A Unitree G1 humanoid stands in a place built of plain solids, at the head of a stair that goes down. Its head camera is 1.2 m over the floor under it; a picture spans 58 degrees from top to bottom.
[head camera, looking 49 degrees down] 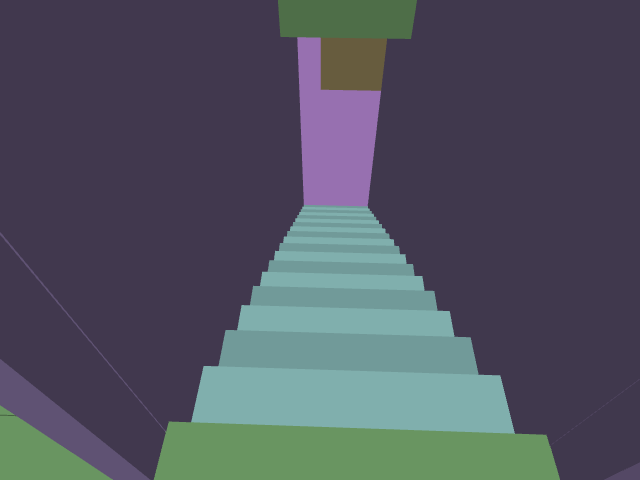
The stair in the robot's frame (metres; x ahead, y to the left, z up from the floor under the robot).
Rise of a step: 0.20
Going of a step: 0.25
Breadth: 1.01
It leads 2 degrees to the right of straight ahead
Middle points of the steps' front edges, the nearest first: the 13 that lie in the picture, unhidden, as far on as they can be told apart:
0.38 -0.10 0.00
0.63 -0.10 -0.20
0.88 -0.11 -0.39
1.13 -0.12 -0.59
1.37 -0.13 -0.79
1.62 -0.14 -0.99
1.87 -0.15 -1.18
2.12 -0.15 -1.38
2.37 -0.16 -1.58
2.62 -0.17 -1.78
2.87 -0.18 -1.98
3.12 -0.19 -2.17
3.36 -0.20 -2.37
